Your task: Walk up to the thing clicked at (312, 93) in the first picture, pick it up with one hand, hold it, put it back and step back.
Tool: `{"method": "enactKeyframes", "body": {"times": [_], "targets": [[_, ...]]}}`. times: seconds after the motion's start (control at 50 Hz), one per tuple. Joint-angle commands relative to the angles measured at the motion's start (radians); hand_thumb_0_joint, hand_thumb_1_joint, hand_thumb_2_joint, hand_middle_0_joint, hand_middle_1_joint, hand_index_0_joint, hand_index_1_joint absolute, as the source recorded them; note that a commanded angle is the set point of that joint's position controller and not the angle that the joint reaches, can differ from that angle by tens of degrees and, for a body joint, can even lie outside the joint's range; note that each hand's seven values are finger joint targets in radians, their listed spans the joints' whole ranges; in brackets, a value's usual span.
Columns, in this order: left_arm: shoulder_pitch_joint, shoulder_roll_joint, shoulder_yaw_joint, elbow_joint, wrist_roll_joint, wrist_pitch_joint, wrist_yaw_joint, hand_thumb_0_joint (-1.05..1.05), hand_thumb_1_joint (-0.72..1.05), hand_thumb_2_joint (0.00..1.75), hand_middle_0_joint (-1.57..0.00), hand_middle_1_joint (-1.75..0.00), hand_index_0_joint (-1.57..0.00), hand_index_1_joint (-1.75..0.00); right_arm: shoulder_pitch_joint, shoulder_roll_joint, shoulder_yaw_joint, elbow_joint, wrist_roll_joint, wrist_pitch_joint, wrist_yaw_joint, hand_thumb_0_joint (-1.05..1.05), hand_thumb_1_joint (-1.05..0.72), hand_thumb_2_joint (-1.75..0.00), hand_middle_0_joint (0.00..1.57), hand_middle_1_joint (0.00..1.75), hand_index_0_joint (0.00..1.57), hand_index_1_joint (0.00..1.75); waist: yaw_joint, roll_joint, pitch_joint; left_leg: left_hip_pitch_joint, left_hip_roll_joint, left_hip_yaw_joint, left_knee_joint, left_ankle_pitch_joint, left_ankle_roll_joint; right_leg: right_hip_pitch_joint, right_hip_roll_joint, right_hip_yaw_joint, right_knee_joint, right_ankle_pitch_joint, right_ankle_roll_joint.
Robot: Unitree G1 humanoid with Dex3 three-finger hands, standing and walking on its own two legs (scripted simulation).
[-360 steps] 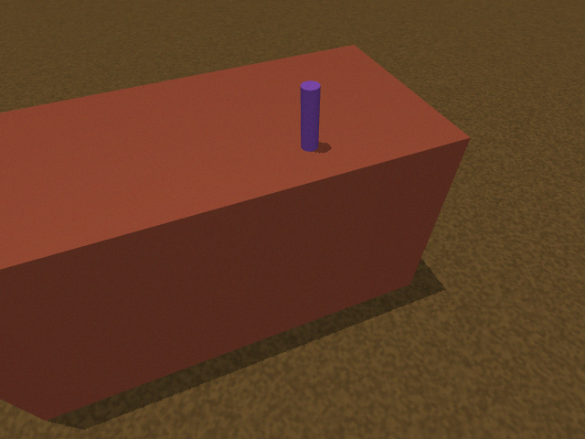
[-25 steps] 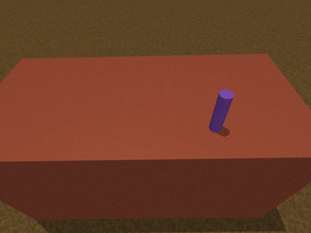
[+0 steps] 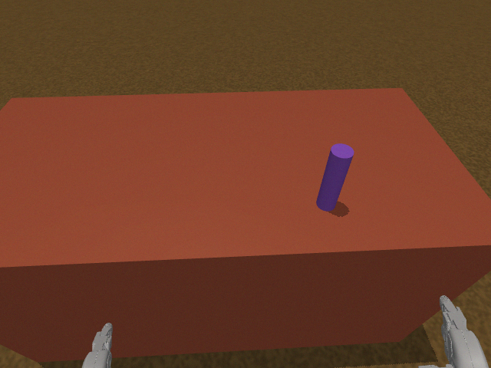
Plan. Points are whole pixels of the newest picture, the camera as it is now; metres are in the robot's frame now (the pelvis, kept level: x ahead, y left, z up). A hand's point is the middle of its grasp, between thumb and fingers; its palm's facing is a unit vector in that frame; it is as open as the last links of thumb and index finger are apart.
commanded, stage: rise first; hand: right
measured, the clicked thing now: (333, 179) +0.50 -0.18 +0.01
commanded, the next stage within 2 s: go down in 1.06 s
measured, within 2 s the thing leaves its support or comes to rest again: neither
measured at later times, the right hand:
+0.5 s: hand (441, 330) +0.19 -0.26 +0.02, palm faces +0.29 +0.88 -0.37, open 17.5 cm
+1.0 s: hand (462, 330) +0.18 -0.26 +0.05, palm faces +0.32 +0.86 -0.39, open 17.5 cm
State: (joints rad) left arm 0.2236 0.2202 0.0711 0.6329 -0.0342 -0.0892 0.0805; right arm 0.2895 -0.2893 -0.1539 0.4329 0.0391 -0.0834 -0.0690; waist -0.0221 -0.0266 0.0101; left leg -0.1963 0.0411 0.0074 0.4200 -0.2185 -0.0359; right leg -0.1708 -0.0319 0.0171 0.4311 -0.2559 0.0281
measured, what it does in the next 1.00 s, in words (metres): stands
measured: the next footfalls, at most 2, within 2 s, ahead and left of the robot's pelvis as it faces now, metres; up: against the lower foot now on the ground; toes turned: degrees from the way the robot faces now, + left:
none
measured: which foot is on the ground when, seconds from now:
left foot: down 0.00-1.00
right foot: down 0.00-1.00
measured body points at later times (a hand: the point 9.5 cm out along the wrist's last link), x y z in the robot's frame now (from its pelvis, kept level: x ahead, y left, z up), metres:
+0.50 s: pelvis +0.00 +0.00 +0.00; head +0.01 +0.01 +0.45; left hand +0.16 +0.26 -0.09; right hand +0.17 -0.30 +0.04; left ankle +0.00 +0.14 -0.74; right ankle -0.02 -0.14 -0.74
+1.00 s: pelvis -0.01 +0.00 +0.00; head -0.01 +0.02 +0.45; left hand +0.15 +0.26 -0.09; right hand +0.15 -0.31 +0.08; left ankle +0.00 +0.14 -0.74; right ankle -0.02 -0.14 -0.74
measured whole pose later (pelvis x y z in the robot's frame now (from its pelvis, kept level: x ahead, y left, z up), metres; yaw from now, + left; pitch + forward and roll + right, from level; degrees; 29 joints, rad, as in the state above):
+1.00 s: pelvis -0.01 +0.00 +0.00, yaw -1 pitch -3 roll +0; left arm 0.25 0.22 0.15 0.62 -0.02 -0.12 0.04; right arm 0.45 -0.30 -0.27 -0.02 0.04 -0.21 -0.02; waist -0.04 -0.04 0.05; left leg -0.14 0.05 0.02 0.43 -0.22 -0.03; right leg -0.12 -0.03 0.02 0.43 -0.25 0.03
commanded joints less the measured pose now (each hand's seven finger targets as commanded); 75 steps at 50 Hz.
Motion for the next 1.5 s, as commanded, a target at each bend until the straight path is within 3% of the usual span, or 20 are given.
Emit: {"method": "enactKeyframes", "body": {"times": [0.0, 0.1, 0.2, 0.4, 0.44, 0.48, 0.6, 0.76, 0.8, 0.94, 0.98, 1.08, 1.16, 1.18, 1.22, 1.3, 1.32, 1.38, 1.42, 1.48], "targets": [[-0.038, 0.172, 0.076, -0.197, 0.004, -0.052, 0.012, 0.0, -0.53, 0.03, -0.05, -0.05, -0.05, -0.05, -0.047, -0.212, -0.121, -0.253, 0.002, -0.058, -0.02, 0.0, 0.56, -0.04, 0.04, 0.06, 0.05, 0.06, -0.001, 0.014, -0.11, 0.077, -0.036, 0.06, -0.045, 0.197, 0.026, 0.034, 0.037, -0.055, -0.061, 0.244, -0.029], [0.025, 0.109, 0.055, -0.142, 0.004, -0.046, -0.014, 0.0, -0.54, 0.04, -0.05, -0.05, -0.05, -0.05, 0.02, -0.167, -0.11, -0.37, 0.006, -0.065, -0.003, 0.0, 0.58, -0.03, 0.04, 0.06, 0.05, 0.06, -0.009, -0.043, -0.058, 0.066, -0.039, 0.066, -0.039, 0.199, 0.033, 0.018, 0.035, -0.06, -0.068, 0.251, -0.022], [-0.051, 0.16, 0.104, -0.161, 0.006, -0.05, -0.021, 0.0, -0.55, 0.04, -0.05, -0.05, -0.05, -0.06, 0.006, -0.18, -0.141, -0.436, 0.009, -0.077, 0.005, 0.0, 0.58, -0.03, 0.05, 0.05, 0.05, 0.05, -0.004, -0.011, -0.056, 0.077, -0.041, 0.068, -0.041, 0.194, 0.031, 0.017, 0.026, -0.052, -0.07, 0.251, -0.021], [-0.047, 0.154, 0.115, -0.166, 0.017, -0.052, -0.019, 0.0, -0.55, 0.06, -0.06, -0.05, -0.05, -0.06, 0.074, -0.18, -0.167, -0.545, 0.004, -0.114, 0.008, 0.0, 0.57, -0.03, 0.05, 0.05, 0.05, 0.05, -0.017, -0.01, -0.08, 0.102, -0.037, 0.065, -0.039, 0.204, 0.032, 0.039, 0.032, -0.054, -0.065, 0.267, -0.022], [-0.041, 0.119, 0.085, -0.161, 0.016, -0.052, -0.025, 0.0, -0.55, 0.06, -0.06, -0.06, -0.05, -0.07, 0.082, -0.176, -0.17, -0.558, 0.005, -0.119, 0.012, 0.0, 0.57, -0.03, 0.05, 0.05, 0.05, 0.05, -0.026, -0.006, -0.065, 0.101, -0.036, 0.065, -0.043, 0.197, 0.031, 0.027, 0.034, -0.057, -0.064, 0.259, -0.024], [-0.032, 0.153, 0.126, -0.164, 0.016, -0.053, -0.021, 0.0, -0.55, 0.06, -0.06, -0.06, -0.05, -0.07, 0.08, -0.191, -0.192, -0.568, 0.007, -0.124, 0.012, 0.0, 0.55, -0.04, 0.05, 0.05, 0.05, 0.05, -0.01, -0.005, -0.066, 0.093, -0.035, 0.063, -0.048, 0.185, 0.029, 0.036, 0.036, -0.057, -0.066, 0.24, -0.027], [-0.05, 0.114, 0.094, -0.174, 0.016, -0.06, -0.028, 0.0, -0.56, 0.06, -0.06, -0.06, -0.05, -0.07, 0.071, -0.184, -0.189, -0.617, 0.005, -0.141, 0.018, 0.0, 0.56, -0.04, 0.05, 0.05, 0.05, 0.05, -0.016, -0.014, -0.055, 0.094, -0.032, 0.064, -0.051, 0.171, 0.029, 0.028, 0.038, -0.057, -0.073, 0.225, -0.027], [-0.053, 0.162, 0.141, -0.191, 0.016, -0.071, -0.027, 0.0, -0.56, 0.06, -0.06, -0.06, -0.05, -0.07, 0.083, -0.19, -0.21, -0.629, 0.009, -0.162, 0.022, 0.0, 0.56, -0.04, 0.05, 0.05, 0.05, 0.05, -0.015, 0.022, -0.035, 0.082, -0.033, 0.069, -0.059, 0.121, 0.027, 0.026, 0.038, -0.054, -0.082, 0.174, -0.031], [-0.043, 0.117, 0.11, -0.165, 0.015, -0.071, -0.032, 0.0, -0.55, 0.06, -0.06, -0.06, -0.05, -0.07, 0.075, -0.19, -0.213, -0.653, 0.008, -0.172, 0.024, 0.0, 0.55, -0.04, 0.05, 0.05, 0.05, 0.05, -0.024, -0.015, -0.034, 0.083, -0.032, 0.067, -0.058, 0.116, 0.031, 0.027, 0.04, -0.055, -0.083, 0.174, -0.029], [-0.054, 0.11, 0.115, -0.161, 0.015, -0.079, -0.036, 0.0, -0.56, 0.07, -0.06, -0.06, -0.05, -0.07, 0.088, -0.198, -0.228, -0.668, 0.006, -0.189, 0.026, 0.0, 0.56, -0.05, 0.05, 0.05, 0.05, 0.05, -0.026, -0.004, -0.036, 0.084, -0.027, 0.065, -0.063, 0.108, 0.028, 0.021, 0.045, -0.057, -0.077, 0.167, -0.033], [-0.066, 0.152, 0.15, -0.169, 0.016, -0.084, -0.031, 0.0, -0.55, 0.07, -0.06, -0.06, -0.05, -0.07, 0.076, -0.208, -0.238, -0.676, 0.006, -0.192, 0.025, 0.0, 0.56, -0.05, 0.05, 0.06, 0.05, 0.06, -0.016, -0.002, -0.044, 0.078, -0.029, 0.065, -0.063, 0.103, 0.027, 0.025, 0.043, -0.055, -0.081, 0.159, -0.033], [-0.085, 0.102, 0.101, -0.162, 0.016, -0.092, -0.036, 0.0, -0.55, 0.07, -0.06, -0.06, -0.05, -0.07, 0.084, -0.196, -0.226, -0.699, 0.004, -0.206, 0.026, 0.0, 0.56, -0.05, 0.05, 0.06, 0.05, 0.06, -0.035, -0.015, -0.051, 0.09, -0.035, 0.069, -0.056, 0.097, 0.034, 0.014, 0.038, -0.049, -0.083, 0.163, -0.027], [-0.043, 0.119, 0.123, -0.135, 0.015, -0.09, -0.037, 0.0, -0.51, 0.0, -0.06, -0.06, -0.07, -0.04, 0.09, -0.204, -0.235, -0.695, 0.007, -0.214, 0.028, 0.0, 0.51, -0.05, 0.04, 0.06, 0.05, 0.06, -0.023, -0.011, -0.026, 0.077, -0.032, 0.069, -0.064, 0.084, 0.031, 0.013, 0.045, -0.056, -0.084, 0.145, -0.031], [-0.078, 0.05, 0.066, -0.091, 0.039, -0.089, -0.054, 0.0, -0.55, 0.05, -0.06, -0.06, -0.06, -0.07, 0.086, -0.114, -0.206, -0.772, -0.004, -0.243, 0.038, 0.0, 0.55, -0.04, 0.04, 0.06, 0.05, 0.06, -0.027, -0.023, -0.086, 0.065, -0.04, 0.059, -0.041, 0.107, 0.024, 0.023, 0.046, -0.042, -0.058, 0.158, -0.029], [-0.083, 0.155, 0.158, -0.099, 0.036, -0.092, -0.044, 0.0, -0.56, 0.06, -0.06, -0.06, -0.05, -0.07, 0.071, -0.173, -0.272, -0.688, 0.008, -0.246, 0.038, 0.0, 0.56, -0.05, 0.03, 0.06, 0.05, 0.06, -0.01, 0.004, -0.08, 0.049, -0.042, 0.06, -0.034, 0.108, 0.022, 0.019, 0.042, -0.037, -0.054, 0.152, -0.031], [-0.112, 0.15, 0.154, -0.107, 0.035, -0.083, -0.04, 0.0, -0.56, 0.05, -0.06, -0.06, -0.06, -0.07, -0.043, -0.192, -0.293, -0.64, 0.026, -0.25, 0.064, 0.0, 0.57, -0.04, 0.04, 0.06, 0.05, 0.06, 0.009, 0.02, -0.065, 0.022, -0.041, 0.059, -0.036, 0.07, 0.02, -0.005, 0.042, -0.029, -0.056, 0.103, -0.034], [-0.151, 0.211, 0.188, -0.158, 0.034, -0.084, -0.03, 0.0, -0.56, 0.05, -0.06, -0.06, -0.06, -0.07, -0.039, -0.204, -0.308, -0.551, 0.034, -0.241, 0.073, 0.0, 0.56, -0.04, 0.04, 0.06, 0.05, 0.06, 0.026, 0.09, -0.026, -0.005, -0.04, 0.057, -0.048, 0.026, 0.016, -0.026, 0.042, -0.028, -0.054, 0.056, -0.042], [-0.144, 0.101, 0.082, -0.126, 0.025, -0.088, -0.023, 0.0, -0.56, 0.05, -0.06, -0.06, -0.06, -0.06, -0.212, -0.225, -0.303, -0.586, 0.061, -0.261, 0.118, 0.0, 0.59, -0.05, 0.04, 0.06, 0.05, 0.06, 0.009, 0.029, -0.044, 0.002, -0.033, 0.048, -0.054, -0.003, 0.018, -0.019, 0.048, -0.027, -0.058, 0.024, -0.041], [-0.099, 0.08, 0.064, -0.073, 0.02, -0.088, -0.012, 0.0, -0.56, 0.05, -0.06, -0.06, -0.06, -0.06, -0.306, -0.264, -0.314, -0.532, 0.081, -0.268, 0.16, 0.0, 0.58, -0.05, 0.04, 0.06, 0.05, 0.06, 0.026, -0.006, -0.069, -0.008, -0.029, 0.036, -0.048, 0.02, 0.015, -0.005, 0.054, -0.026, -0.048, 0.036, -0.042], [-0.096, 0.147, 0.106, 0.016, 0.015, -0.091, 0.02, 0.0, -0.56, 0.05, -0.06, -0.05, -0.05, -0.06, -0.44, -0.346, -0.348, -0.429, 0.125, -0.239, 0.234, 0.0, 0.58, -0.04, 0.04, 0.06, 0.05, 0.06, 0.05, -0.081, -0.116, -0.031, -0.027, 0.034, -0.015, 0.1, 0.019, 0.01, 0.051, -0.016, -0.032, 0.09, -0.037]]}}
